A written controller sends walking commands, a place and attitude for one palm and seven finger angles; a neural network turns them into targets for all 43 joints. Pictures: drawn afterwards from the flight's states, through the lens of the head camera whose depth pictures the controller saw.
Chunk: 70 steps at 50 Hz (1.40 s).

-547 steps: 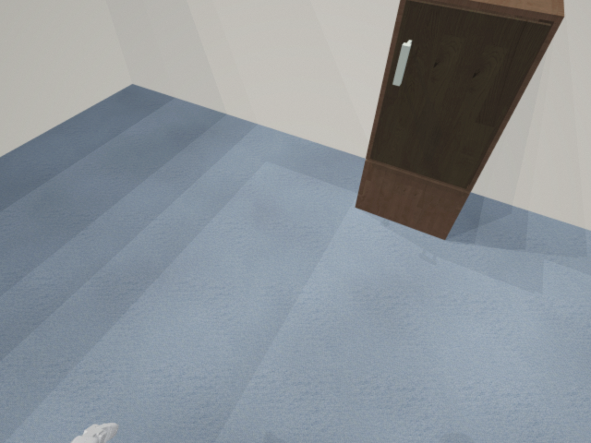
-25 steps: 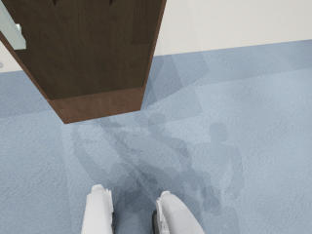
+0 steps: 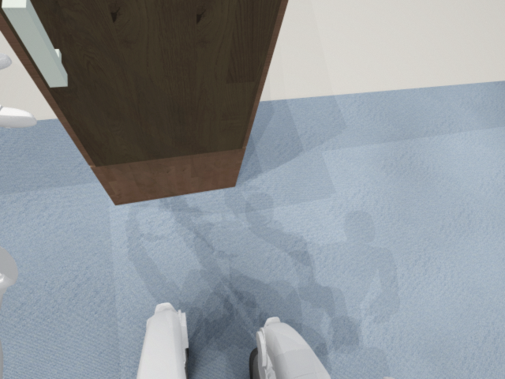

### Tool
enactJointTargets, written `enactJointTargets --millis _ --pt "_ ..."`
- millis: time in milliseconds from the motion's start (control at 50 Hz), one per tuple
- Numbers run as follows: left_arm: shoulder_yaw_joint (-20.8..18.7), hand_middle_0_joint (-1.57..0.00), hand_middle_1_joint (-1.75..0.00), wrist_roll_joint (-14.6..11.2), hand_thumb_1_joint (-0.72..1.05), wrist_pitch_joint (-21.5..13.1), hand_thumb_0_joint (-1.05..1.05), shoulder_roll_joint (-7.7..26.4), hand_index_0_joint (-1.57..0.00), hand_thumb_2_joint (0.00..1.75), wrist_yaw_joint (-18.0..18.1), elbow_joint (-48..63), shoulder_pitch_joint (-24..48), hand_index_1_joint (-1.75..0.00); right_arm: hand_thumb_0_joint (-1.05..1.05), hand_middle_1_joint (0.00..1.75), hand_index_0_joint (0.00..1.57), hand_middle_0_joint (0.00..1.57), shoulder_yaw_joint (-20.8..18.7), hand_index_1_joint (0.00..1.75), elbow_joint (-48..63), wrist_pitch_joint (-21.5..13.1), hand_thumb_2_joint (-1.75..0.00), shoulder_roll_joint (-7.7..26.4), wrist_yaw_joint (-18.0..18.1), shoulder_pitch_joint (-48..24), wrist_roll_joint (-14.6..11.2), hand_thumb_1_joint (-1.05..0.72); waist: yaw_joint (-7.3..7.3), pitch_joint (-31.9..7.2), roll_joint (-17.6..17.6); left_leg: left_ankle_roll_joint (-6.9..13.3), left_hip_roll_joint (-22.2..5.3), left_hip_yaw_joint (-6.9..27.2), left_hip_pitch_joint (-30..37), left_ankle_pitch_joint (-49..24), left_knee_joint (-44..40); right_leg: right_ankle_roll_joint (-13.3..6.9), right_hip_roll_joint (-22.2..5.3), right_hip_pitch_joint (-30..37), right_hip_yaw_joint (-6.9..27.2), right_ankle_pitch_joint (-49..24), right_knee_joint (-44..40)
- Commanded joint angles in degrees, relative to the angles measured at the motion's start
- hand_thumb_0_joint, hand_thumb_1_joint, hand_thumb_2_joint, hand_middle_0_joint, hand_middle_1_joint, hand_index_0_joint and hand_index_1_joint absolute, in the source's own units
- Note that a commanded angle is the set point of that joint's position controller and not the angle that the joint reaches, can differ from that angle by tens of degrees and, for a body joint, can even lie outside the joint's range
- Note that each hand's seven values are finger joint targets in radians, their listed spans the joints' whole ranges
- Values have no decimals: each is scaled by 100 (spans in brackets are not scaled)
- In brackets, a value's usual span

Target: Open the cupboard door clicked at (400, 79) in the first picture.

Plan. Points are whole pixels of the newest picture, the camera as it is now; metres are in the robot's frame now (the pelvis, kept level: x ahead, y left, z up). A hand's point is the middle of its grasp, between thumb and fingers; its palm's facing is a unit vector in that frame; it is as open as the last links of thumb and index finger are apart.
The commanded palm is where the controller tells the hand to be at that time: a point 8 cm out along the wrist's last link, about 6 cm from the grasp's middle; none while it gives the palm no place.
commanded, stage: move the hooked fingers beside the handle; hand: left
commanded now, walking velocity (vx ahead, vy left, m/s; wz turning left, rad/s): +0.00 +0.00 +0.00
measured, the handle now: (39, 34) +0.58 +0.28 +0.09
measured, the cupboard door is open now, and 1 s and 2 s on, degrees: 0 0 0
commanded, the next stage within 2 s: slide the fingers in behind the handle in 0.24 s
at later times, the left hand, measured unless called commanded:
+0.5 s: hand out of the picture +0.51 +0.33 +0.09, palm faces +0.20 -0.98 +0.01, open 14.0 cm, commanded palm +0.50 +0.35 +0.08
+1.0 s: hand (11, 71) +0.51 +0.30 +0.09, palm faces +0.19 -0.98 +0.02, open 14.0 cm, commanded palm +0.50 +0.32 +0.08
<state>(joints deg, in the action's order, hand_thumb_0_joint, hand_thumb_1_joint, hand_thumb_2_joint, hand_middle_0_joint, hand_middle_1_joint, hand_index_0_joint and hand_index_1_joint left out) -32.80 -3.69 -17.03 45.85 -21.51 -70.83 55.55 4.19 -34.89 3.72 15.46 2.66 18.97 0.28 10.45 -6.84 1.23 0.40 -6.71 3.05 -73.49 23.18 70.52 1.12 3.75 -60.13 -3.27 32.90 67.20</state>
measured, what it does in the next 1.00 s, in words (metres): stands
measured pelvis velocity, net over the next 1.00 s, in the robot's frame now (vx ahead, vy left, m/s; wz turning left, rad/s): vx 0.00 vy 0.00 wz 0.00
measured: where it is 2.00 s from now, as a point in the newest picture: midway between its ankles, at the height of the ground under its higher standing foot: outside the picture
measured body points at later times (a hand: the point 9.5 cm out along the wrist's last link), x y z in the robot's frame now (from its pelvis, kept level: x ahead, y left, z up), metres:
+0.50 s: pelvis +0.00 +0.00 -0.01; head +0.16 +0.05 +0.41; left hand +0.49 +0.38 +0.09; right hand +0.00 -0.28 -0.10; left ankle +0.08 +0.12 -0.63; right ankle -0.01 -0.14 -0.63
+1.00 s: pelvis +0.00 +0.00 +0.00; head +0.15 +0.05 +0.42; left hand +0.50 +0.35 +0.10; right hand +0.02 -0.27 -0.10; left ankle +0.08 +0.12 -0.63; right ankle -0.01 -0.14 -0.63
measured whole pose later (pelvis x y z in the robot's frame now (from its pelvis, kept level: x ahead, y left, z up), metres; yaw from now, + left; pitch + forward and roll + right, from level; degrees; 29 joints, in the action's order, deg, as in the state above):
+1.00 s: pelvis +0.00 +0.00 +0.00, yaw +0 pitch +25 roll -7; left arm -31.3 -4.9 -20.0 40.9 -17.7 -67.7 54.3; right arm 3.6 -36.7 3.6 14.6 1.4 20.5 1.0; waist 10.3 -7.1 1.7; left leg 0.5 -6.7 2.4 -72.4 23.4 70.1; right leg 1.2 3.7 -59.5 -2.6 33.0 67.1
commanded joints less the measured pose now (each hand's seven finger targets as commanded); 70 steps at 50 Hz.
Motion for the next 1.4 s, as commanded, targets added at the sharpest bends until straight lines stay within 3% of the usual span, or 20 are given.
enactJointTargets --millis 0,60,200,300,400,480,540,600,640,720,740,820,900,980,1020,1060,1120,1160,1280,1380 --pt "-407 -30 -120 -54 -50 -700 0 2219 -30 30 225 1594 2537 -120 0 30 20 20 -469 30 124 -69 -90 1225 58 1092 33 -90 -118 -3021 1760 75 108 343 4333 -1502 -635 -262 124 -623 -46 -1299 -858" --pt "-436 -30 -120 -15 -50 -637 0 2248 -30 30 201 1261 2214 -120 0 30 20 20 -456 30 173 -56 -90 1233 43 1068 1 -90 -146 -2975 1613 94 129 280 4178 -1484 -646 -241 141 -450 -30 -1329 -908" --pt "-92 -30 -120 -112 -50 -284 0 2086 -30 30 -182 658 2252 -120 0 30 20 20 -388 30 196 -31 -90 1260 139 1114 -76 -90 75 -2435 1054 195 153 182 3374 -1043 -567 -171 146 -420 12 -1193 -994" --pt "-318 -30 -120 -204 -50 -594 0 2324 -30 30 -229 1165 2544 -120 0 30 20 20 -426 30 85 -82 -90 1274 147 1148 -34 -90 6 -3038 1518 155 112 248 3830 -1425 -417 -227 145 -599 13 -1325 -815" --pt "-207 -30 -120 -185 -50 -414 0 2086 -30 30 -225 1059 2194 -120 0 30 20 20 -436 30 91 -44 -90 1251 108 1183 -40 -90 -97 -3021 1641 129 120 272 3946 -1509 -476 -237 146 -590 -26 -1362 -830" --pt "-93 -30 -120 -176 -50 -261 0 1925 -30 30 -150 1311 2373 -120 0 30 20 20 -461 30 79 -31 -90 1230 98 1217 -39 -90 -45 -3044 1672 139 115 291 4086 -1544 -516 -221 142 -635 -39 -1405 -873" --pt "-336 -30 -120 -184 -50 -397 0 2125 -30 30 -8 1632 2455 -120 0 30 20 20 -476 30 58 -48 -90 1228 82 1231 1 -90 -110 -3238 1710 124 108 318 4203 -1667 -508 -253 153 -557 -38 -1460 -827" --pt "-72 -30 -120 -160 -50 -502 0 1682 -30 30 148 1731 2541 -120 0 30 20 20 -499 30 2 -76 -90 1180 34 1195 27 -90 -33 -3099 1789 80 94 383 4431 -1562 -596 -251 153 -735 -86 -1361 -866" --pt "-156 -30 -120 -149 -50 -548 0 1699 -30 30 210 1760 2373 -120 0 30 20 20 -516 30 14 -84 -90 1193 18 1201 40 -90 -92 -3182 1836 73 105 386 4543 -1616 -636 -276 153 -679 -78 -1387 -873" --pt "185 -30 -120 -139 -50 -265 0 1342 -30 30 199 994 2124 -120 0 30 20 20 -460 30 65 -62 -90 1170 17 1165 -15 -90 65 -2462 1215 134 145 262 3806 -1164 -686 -201 146 -532 -65 -1243 -1022" --pt "95 -30 -120 -145 -50 -270 0 1440 -30 30 204 979 2155 -120 0 30 20 20 -458 30 80 -72 -90 1180 28 1183 -14 -90 12 -2433 1302 134 160 258 3800 -1144 -693 -222 138 -527 -44 -1232 -1021" --pt "234 -30 -120 -125 -50 -441 0 1268 -30 30 294 1410 2435 -120 0 30 20 20 -490 30 72 -96 -90 1156 20 1183 37 -90 38 -2728 1464 95 135 322 4172 -1364 -701 -239 124 -625 -64 -1335 -964" --pt "13 -30 -120 -234 -50 -726 0 1226 -30 30 378 1687 2236 -120 0 30 20 20 -543 30 36 -117 -90 1134 -29 1200 84 -90 -88 -3182 1469 82 144 310 4396 -1738 -626 -253 128 -417 -52 -1554 -908" --pt "112 -30 -120 -204 -50 -584 0 1078 -30 30 392 1474 1991 -120 0 30 20 20 -536 30 67 -63 -90 1117 -58 1193 49 -90 -142 -2988 1393 94 177 227 4170 -1662 -693 -227 123 -219 -38 -1578 -960" --pt "276 -30 -120 -176 -50 -491 0 889 -30 30 437 1456 2059 -120 0 30 20 20 -544 30 75 -47 -90 1106 -65 1188 34 -90 -53 -2760 1300 107 181 213 4125 -1482 -744 -208 126 -306 -40 -1491 -1040" --pt "90 -30 -120 -139 -50 -552 0 1136 -30 30 524 1550 2163 -120 0 30 20 20 -553 30 50 -47 -90 1131 -43 1202 48 -90 -86 -2830 1248 108 177 221 4093 -1456 -747 -214 122 -220 -19 -1481 -1028" --pt "332 -30 -120 -169 -50 -706 0 764 -30 30 642 1762 2459 -120 0 30 20 20 -566 30 -20 -93 -90 1064 -60 1181 73 -90 11 -2783 1361 98 181 233 4208 -1377 -746 -220 128 -335 -13 -1417 -1056" --pt "191 -30 -120 -141 -50 -815 0 896 -30 30 706 1651 2365 -120 0 30 20 20 -573 30 -52 -104 -90 1086 -53 1179 80 -90 -23 -2822 1376 88 182 243 4201 -1391 -726 -238 118 -349 0 -1411 -1030" --pt "699 -30 -120 -94 -50 -709 0 338 -30 30 773 1348 2516 -120 0 30 20 20 -560 30 -85 -110 -90 1064 -77 1167 88 -90 131 -2515 1333 97 205 245 4041 -1006 -785 -220 95 -519 1 -1196 -1089" --pt "815 -30 -120 -104 -50 -729 0 219 -30 30 768 1473 2685 -120 0 30 20 20 -583 30 -167 -140 -90 1068 -58 1223 101 -90 176 -2775 1246 118 211 252 4115 -1120 -720 -224 88 -452 22 -1291 -1083"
